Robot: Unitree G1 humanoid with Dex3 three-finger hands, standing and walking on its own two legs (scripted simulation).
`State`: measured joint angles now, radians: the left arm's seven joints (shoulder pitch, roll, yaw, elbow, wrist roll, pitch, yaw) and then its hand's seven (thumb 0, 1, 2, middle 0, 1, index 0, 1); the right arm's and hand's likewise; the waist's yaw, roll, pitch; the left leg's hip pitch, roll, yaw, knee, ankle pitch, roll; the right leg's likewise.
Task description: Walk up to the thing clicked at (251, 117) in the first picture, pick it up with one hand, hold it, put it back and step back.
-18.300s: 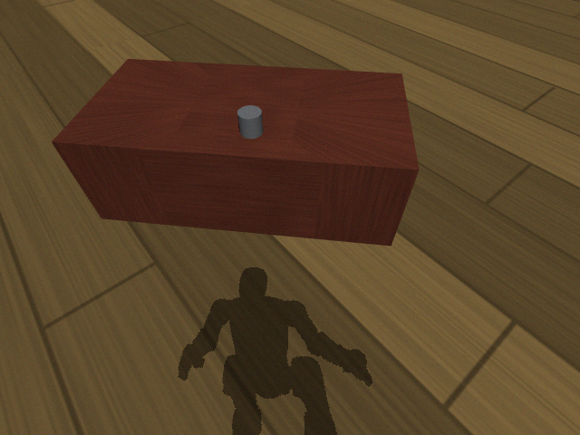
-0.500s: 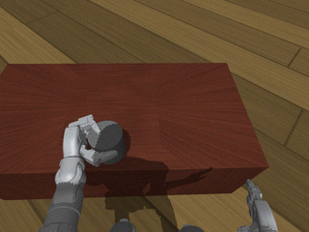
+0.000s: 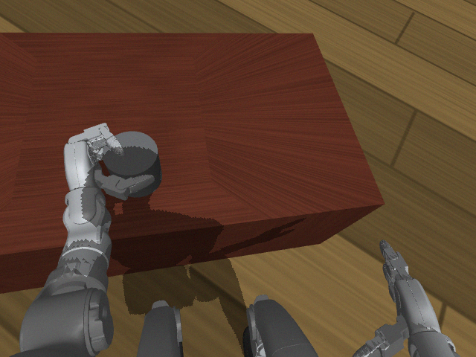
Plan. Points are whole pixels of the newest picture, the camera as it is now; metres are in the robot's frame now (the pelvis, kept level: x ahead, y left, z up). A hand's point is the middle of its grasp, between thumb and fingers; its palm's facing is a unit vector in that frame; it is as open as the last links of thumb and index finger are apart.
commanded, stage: crouch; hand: left
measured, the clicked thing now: (134, 165) +0.46 +0.14 -0.04
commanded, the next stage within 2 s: lower in 0.56 s
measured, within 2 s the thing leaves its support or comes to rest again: rests again in 1.52 s
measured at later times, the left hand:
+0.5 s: hand (126, 147) +0.50 +0.16 -0.05, palm faces +0.14 -0.99 +0.00, open 7.8 cm
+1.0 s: hand (130, 151) +0.52 +0.16 -0.10, palm faces +0.14 -0.99 -0.01, open 7.9 cm
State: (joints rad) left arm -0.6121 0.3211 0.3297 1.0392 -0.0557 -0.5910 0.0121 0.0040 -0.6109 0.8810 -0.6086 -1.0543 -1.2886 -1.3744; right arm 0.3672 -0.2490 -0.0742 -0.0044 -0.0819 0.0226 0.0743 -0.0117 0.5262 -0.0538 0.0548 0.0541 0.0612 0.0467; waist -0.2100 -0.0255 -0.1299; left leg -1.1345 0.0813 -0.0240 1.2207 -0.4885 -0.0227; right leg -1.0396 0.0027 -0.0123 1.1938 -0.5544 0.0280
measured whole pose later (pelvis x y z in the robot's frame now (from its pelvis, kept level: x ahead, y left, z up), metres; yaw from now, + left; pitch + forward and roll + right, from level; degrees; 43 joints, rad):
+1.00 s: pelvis -0.01 +0.00 -0.06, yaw -2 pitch +32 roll -5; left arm -0.84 0.54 0.46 1.26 0.04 -0.61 0.04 0.00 -0.61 0.89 -0.60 -1.06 -1.31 -1.42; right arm 0.37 -0.29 -0.07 -0.25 -0.10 0.00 0.11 -0.01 0.51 -0.06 0.06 0.05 0.07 0.05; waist -0.37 -0.02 -0.16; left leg -1.49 0.09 -0.07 1.47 -0.55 -0.02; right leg -1.37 0.02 -0.04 1.42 -0.61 0.03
